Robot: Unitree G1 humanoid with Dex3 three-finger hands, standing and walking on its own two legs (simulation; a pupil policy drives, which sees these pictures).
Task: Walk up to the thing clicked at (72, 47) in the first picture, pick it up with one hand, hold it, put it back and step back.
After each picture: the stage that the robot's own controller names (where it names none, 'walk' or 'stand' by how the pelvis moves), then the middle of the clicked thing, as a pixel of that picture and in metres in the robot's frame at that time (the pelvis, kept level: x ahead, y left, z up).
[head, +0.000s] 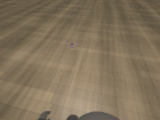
stand; (72, 45) +1.59 +0.50 -0.72
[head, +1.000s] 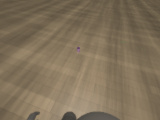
walk; (78, 49) +1.48 +0.25 -0.70
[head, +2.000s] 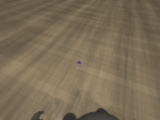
walk; (79, 64) +1.00 +0.19 -0.71
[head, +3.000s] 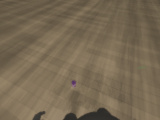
walk; (73, 84) +0.58 +0.22 -0.71
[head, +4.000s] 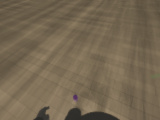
stand; (75, 98) +0.36 +0.20 -0.70
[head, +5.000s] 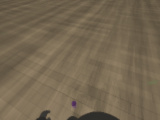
stand; (74, 104) +0.33 +0.19 -0.72
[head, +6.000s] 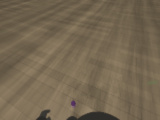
stand; (73, 104) +0.32 +0.19 -0.73
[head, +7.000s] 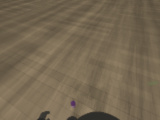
stand; (73, 104) +0.32 +0.19 -0.73
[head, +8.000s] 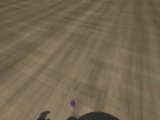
stand; (73, 104) +0.31 +0.19 -0.73
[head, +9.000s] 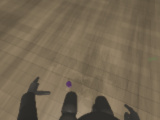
go down; (69, 84) +0.35 +0.20 -0.58
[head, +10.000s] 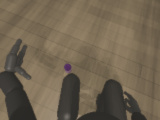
go down; (68, 68) +0.40 +0.22 -0.32
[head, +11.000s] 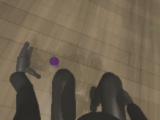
close in; (54, 62) +0.39 +0.24 -0.25
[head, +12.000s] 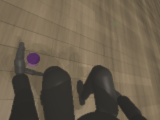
close; (33, 60) +0.39 +0.26 -0.22
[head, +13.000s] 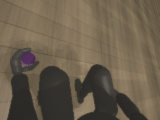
close; (28, 60) +0.38 +0.27 -0.22
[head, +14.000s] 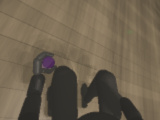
lift; (47, 63) +0.34 +0.24 -0.18
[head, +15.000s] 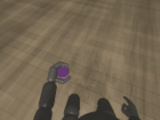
lift; (63, 75) +0.31 +0.18 +0.01
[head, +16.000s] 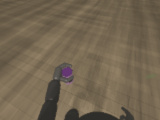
hold; (67, 76) +0.33 +0.17 +0.01
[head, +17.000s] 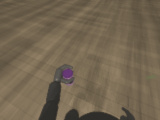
hold; (68, 77) +0.32 +0.17 +0.01
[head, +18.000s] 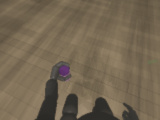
crouch; (65, 73) +0.34 +0.18 -0.05
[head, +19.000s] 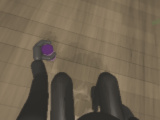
lower; (49, 53) +0.45 +0.25 -0.11
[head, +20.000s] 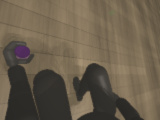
lower; (23, 54) +0.42 +0.27 -0.22
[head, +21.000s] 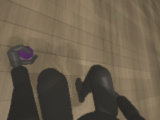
lower; (27, 55) +0.40 +0.27 -0.22
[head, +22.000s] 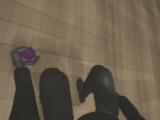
lower; (29, 56) +0.40 +0.27 -0.22
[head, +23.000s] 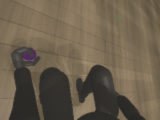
lower; (29, 57) +0.39 +0.27 -0.22
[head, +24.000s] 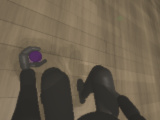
open; (35, 59) +0.39 +0.25 -0.22
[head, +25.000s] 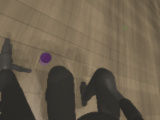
stand; (44, 59) +0.39 +0.23 -0.23
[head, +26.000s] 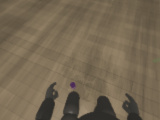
stand; (73, 85) +0.37 +0.17 -0.56
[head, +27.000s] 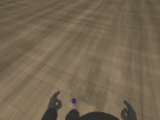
stand; (74, 102) +0.35 +0.17 -0.66
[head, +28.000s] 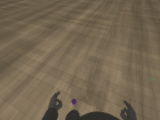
stand; (74, 102) +0.34 +0.17 -0.67
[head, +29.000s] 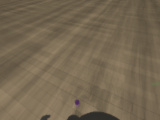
stand; (77, 103) +0.36 +0.16 -0.72
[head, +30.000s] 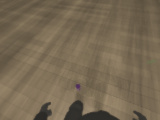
walk; (78, 87) +0.43 +0.16 -0.69
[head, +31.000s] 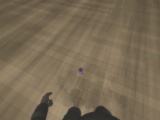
walk; (80, 71) +0.71 +0.14 -0.69
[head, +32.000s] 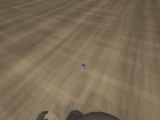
stand; (83, 66) +0.97 +0.18 -0.71
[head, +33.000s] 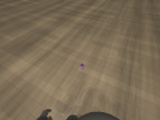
stand; (82, 66) +0.96 +0.16 -0.72
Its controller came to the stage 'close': yes
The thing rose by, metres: 0.72
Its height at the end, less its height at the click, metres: +0.00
